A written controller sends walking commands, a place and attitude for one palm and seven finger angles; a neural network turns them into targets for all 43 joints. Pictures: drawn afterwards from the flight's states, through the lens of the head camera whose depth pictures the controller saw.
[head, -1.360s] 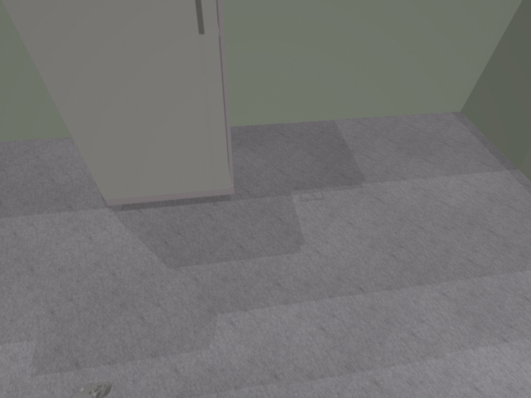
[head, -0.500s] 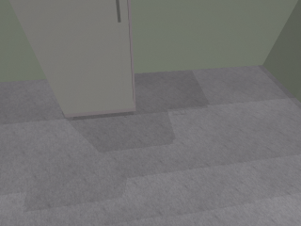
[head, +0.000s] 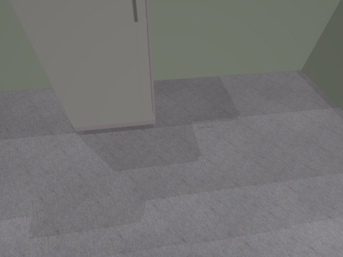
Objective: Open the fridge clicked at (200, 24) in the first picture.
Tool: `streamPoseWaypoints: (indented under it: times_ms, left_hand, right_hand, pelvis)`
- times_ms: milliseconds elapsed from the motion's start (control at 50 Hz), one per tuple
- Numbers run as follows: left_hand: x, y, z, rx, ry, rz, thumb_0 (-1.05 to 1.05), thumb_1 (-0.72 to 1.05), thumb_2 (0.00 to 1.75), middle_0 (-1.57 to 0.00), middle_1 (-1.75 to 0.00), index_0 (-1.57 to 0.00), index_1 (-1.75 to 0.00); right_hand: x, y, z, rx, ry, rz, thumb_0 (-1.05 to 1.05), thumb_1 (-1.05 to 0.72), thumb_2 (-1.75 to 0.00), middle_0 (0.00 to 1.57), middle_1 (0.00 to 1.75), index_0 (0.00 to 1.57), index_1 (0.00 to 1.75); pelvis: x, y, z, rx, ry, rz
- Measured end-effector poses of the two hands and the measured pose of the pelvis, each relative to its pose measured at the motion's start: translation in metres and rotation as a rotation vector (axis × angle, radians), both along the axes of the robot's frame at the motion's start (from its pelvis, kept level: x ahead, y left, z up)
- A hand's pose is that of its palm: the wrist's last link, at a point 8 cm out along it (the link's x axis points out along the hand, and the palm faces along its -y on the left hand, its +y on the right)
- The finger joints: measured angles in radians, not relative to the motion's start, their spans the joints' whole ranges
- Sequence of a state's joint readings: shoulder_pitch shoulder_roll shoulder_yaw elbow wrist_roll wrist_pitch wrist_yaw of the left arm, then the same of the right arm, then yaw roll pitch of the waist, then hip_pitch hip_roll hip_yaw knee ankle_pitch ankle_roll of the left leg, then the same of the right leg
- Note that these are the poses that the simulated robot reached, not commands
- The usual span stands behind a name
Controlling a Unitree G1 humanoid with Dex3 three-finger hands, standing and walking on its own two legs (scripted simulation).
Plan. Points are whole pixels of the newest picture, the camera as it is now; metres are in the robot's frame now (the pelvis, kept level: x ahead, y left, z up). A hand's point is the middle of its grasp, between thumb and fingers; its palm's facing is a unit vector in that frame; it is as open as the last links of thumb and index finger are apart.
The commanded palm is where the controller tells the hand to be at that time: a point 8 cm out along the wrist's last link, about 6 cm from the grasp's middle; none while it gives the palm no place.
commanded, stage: look at it before walking up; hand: right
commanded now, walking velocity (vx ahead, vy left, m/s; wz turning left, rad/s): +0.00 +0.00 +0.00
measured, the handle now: out of the picture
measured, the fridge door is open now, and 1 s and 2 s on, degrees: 0 0 0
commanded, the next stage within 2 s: walk to a spot facing it in 0.18 s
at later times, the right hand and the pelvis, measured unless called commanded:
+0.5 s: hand out of the picture +0.07 -0.23 -0.17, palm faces -0.07 +0.95 -0.31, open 7.4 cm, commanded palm none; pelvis +0.00 +0.00 -0.01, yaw +5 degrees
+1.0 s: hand out of the picture +0.07 -0.18 -0.17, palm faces -0.21 +0.96 -0.19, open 7.4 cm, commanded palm none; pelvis +0.08 +0.01 +0.00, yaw +19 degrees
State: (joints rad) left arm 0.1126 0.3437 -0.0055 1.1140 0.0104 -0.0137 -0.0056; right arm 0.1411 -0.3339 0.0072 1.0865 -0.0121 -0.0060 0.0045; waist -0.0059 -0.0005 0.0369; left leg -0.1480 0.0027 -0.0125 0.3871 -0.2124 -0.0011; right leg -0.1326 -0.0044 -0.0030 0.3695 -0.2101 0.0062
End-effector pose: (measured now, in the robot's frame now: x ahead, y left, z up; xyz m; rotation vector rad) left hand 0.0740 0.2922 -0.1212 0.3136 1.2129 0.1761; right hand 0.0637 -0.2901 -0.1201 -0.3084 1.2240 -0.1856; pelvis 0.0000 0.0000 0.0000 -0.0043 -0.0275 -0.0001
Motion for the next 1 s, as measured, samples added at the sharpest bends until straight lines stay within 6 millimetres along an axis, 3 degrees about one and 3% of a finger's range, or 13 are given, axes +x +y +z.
streamPoseWaypoints:
  times_ms: [420, 580, 660, 720, 800, 860, 1000]
  left_hand:
    - [0.011, -0.006, -0.001, 0.0, -0.038, 0.021, 0.01, 0.9, 0.9, -0.2, -0.3, -0.2, -0.3]
    - [-0.022, -0.02, -0.024, -0.075, -0.053, 0.128, 0.01, 0.9, 0.9, -0.2, -0.3, -0.2, -0.3]
    - [-0.043, -0.015, -0.046, -0.118, -0.019, 0.175, 0.01, 0.9, 0.9, -0.2, -0.3, -0.2, -0.3]
    - [-0.05, -0.013, -0.045, -0.131, 0.02, 0.193, 0.01, 0.91, 0.9, -0.2, -0.3, -0.2, -0.3]
    - [-0.042, -0.011, -0.027, -0.133, -0.011, 0.232, 0.01, 0.91, 0.9, -0.2, -0.3, -0.2, -0.3]
    - [-0.03, -0.009, -0.016, -0.123, -0.044, 0.265, 0.01, 0.91, 0.9, -0.2, -0.3, -0.2, -0.3]
    - [0.022, -0.017, -0.004, -0.089, -0.108, 0.301, 0.01, 0.91, 0.9, -0.2, -0.3, -0.2, -0.3]
  right_hand:
    - [0.01, 0.0, -0.002, -0.005, 0.003, 0.007, 0.01, -0.91, -0.9, 0.2, 0.3, 0.2, 0.3]
    - [0.004, 0.032, -0.021, 0.042, 0.067, 0.069, 0.01, -0.91, -0.9, 0.2, 0.3, 0.2, 0.3]
    - [0.001, 0.055, -0.028, 0.064, 0.055, 0.092, 0.01, -0.91, -0.9, 0.2, 0.3, 0.2, 0.3]
    - [-0.011, 0.069, -0.027, 0.08, 0.064, 0.073, 0.0, -0.91, -0.9, 0.2, 0.3, 0.2, 0.3]
    - [-0.023, 0.08, -0.017, 0.107, 0.147, 0.083, 0.0, -0.91, -0.9, 0.2, 0.3, 0.2, 0.3]
    - [-0.021, 0.082, -0.012, 0.119, 0.196, 0.1, 0.01, -0.91, -0.9, 0.2, 0.3, 0.21, 0.3]
    - [0.02, 0.063, -0.018, 0.12, 0.236, 0.13, 0.01, -0.91, -0.9, 0.2, 0.3, 0.21, 0.3]
  pelvis:
    - [0.003, -0.002, -0.002, -0.002, 0.005, 0.038]
    - [-0.006, 0.006, -0.016, -0.029, 0.003, 0.141]
    - [-0.003, 0.018, -0.028, -0.016, 0.002, 0.18]
    - [0.003, 0.022, -0.024, -0.002, 0.007, 0.194]
    - [0.018, 0.023, -0.009, -0.007, 0.027, 0.232]
    - [0.031, 0.022, -0.002, -0.014, 0.041, 0.264]
    - [0.075, 0.008, -0.003, -0.002, 0.055, 0.336]
